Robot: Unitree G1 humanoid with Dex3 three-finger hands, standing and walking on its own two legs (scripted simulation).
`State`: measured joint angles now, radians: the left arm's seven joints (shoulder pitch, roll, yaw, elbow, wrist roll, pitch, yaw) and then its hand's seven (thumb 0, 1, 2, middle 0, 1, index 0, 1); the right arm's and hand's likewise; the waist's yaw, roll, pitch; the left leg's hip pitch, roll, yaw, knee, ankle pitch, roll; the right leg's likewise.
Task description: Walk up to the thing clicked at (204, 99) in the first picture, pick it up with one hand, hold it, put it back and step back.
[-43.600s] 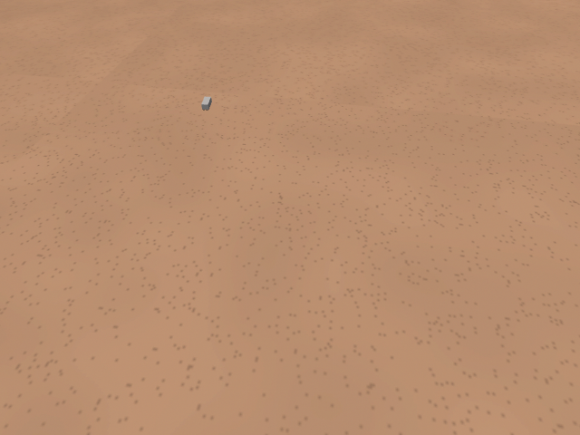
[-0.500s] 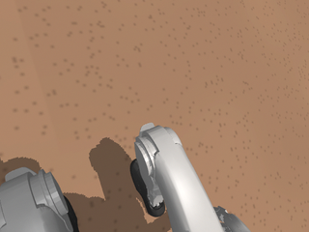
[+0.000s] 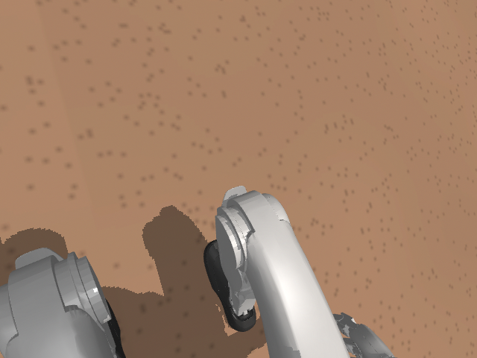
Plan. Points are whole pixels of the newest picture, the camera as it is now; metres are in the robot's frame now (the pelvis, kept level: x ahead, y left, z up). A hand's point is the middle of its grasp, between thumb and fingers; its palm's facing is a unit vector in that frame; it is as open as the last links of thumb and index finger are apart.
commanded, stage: rest palm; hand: left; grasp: from above
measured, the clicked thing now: out of the picture +0.53 +0.32 -0.30
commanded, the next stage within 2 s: none
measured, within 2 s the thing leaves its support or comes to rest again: neither
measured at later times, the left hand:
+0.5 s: hand out of the picture +0.51 +0.30 -0.23, palm faces -0.45 -0.13 -0.88, open 12.1 cm
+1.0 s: hand out of the picture +0.51 +0.30 -0.25, palm faces -0.45 -0.15 -0.88, open 12.2 cm
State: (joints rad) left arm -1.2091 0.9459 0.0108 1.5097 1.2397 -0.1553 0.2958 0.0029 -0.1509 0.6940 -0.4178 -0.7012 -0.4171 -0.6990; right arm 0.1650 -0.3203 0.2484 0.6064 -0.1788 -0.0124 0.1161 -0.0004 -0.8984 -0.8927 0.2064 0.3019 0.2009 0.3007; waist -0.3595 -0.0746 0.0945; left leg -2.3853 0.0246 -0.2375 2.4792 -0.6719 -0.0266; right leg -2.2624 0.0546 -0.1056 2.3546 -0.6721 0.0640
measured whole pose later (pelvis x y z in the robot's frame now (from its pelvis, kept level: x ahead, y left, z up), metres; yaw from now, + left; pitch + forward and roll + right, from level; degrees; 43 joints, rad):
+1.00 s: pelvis +0.00 +0.01 +0.00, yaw -3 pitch +30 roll -15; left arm -1.24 1.09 0.05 1.72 1.23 -0.14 0.50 0.00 -0.16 0.67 -0.39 -0.66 -0.38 -0.67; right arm 0.12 -0.35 0.37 0.57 -0.23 -0.16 0.17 0.00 -0.90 -0.90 0.20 0.30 0.20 0.30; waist -0.45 -0.15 0.21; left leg -2.36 0.04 -0.28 2.52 -0.71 -0.01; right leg -2.22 0.08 -0.14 2.34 -0.67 0.09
